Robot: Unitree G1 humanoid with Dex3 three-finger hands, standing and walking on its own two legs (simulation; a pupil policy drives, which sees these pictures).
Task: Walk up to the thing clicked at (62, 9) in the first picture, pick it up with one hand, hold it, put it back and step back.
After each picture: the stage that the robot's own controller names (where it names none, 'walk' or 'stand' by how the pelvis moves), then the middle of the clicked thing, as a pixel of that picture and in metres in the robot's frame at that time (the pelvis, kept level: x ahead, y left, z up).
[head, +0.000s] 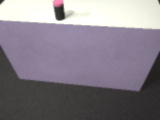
stand; (59, 10) +0.93 +0.18 -0.03
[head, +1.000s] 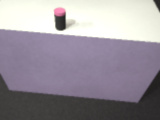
walk; (60, 19) +0.82 +0.14 -0.01
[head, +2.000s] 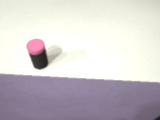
stand; (38, 54) +0.47 +0.21 -0.01
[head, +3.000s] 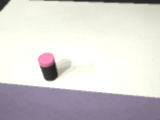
stand; (48, 67) +0.46 +0.18 -0.02
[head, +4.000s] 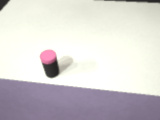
stand; (50, 64) +0.47 +0.18 -0.02
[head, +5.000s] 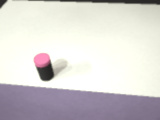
stand; (44, 67) +0.46 +0.20 -0.03
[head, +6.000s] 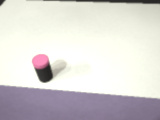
stand; (43, 68) +0.45 +0.20 -0.03
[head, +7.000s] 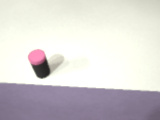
rise first; (40, 64) +0.45 +0.21 -0.02
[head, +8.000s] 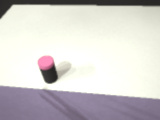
rise first; (48, 70) +0.45 +0.21 -0.02
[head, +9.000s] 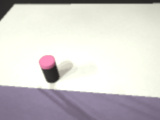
go down; (49, 69) +0.45 +0.20 -0.02
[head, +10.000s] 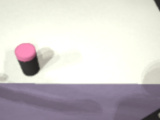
go down; (28, 60) +0.44 +0.19 +0.00
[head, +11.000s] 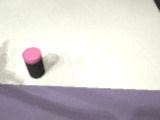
approach; (34, 63) +0.45 +0.19 +0.00
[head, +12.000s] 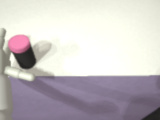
close in; (23, 52) +0.46 +0.20 +0.03
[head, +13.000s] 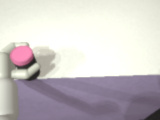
lift; (26, 64) +0.41 +0.19 +0.04
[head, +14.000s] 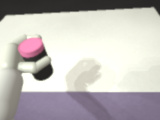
lift; (37, 60) +0.34 +0.15 +0.19
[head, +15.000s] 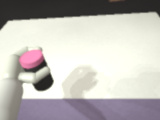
hold; (37, 71) +0.33 +0.16 +0.16
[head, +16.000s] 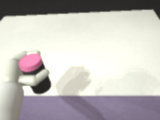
hold; (36, 74) +0.33 +0.17 +0.13
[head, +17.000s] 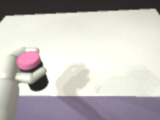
crouch; (34, 71) +0.34 +0.18 +0.14
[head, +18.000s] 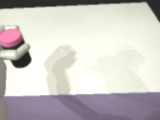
lower; (16, 49) +0.41 +0.22 +0.16
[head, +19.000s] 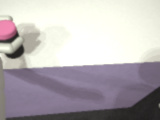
lower; (9, 40) +0.48 +0.21 +0.05
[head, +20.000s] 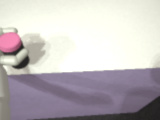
lower; (15, 51) +0.45 +0.20 +0.04
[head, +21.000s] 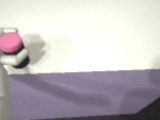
lower; (15, 51) +0.45 +0.21 +0.04
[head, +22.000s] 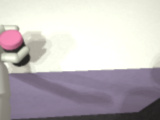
lower; (16, 49) +0.46 +0.21 +0.05
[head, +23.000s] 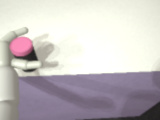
open; (25, 55) +0.44 +0.18 +0.04
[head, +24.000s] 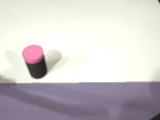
sink last; (36, 62) +0.42 +0.17 +0.03
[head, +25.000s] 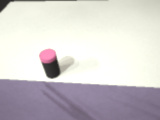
stand; (50, 64) +0.46 +0.19 +0.02
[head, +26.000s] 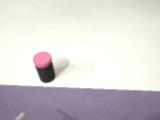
stand; (45, 67) +0.43 +0.18 +0.02
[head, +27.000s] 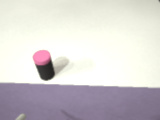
stand; (44, 65) +0.45 +0.18 +0.02
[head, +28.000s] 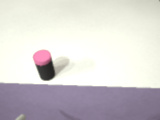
stand; (44, 65) +0.44 +0.18 +0.02
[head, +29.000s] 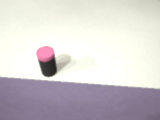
stand; (47, 62) +0.45 +0.17 +0.01
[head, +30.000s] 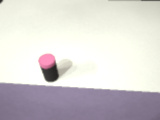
walk; (49, 68) +0.45 +0.17 -0.02
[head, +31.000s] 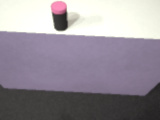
walk; (60, 17) +0.64 +0.14 +0.00
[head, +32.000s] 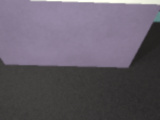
walk; out of the picture +0.93 +0.22 -0.01
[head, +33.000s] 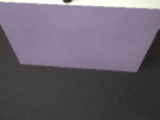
stand; out of the picture +1.02 +0.16 -0.01
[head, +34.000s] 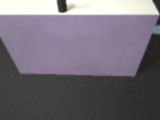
stand; (61, 3) +1.02 +0.17 -0.03
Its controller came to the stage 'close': yes
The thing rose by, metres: 0.21
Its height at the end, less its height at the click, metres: +0.00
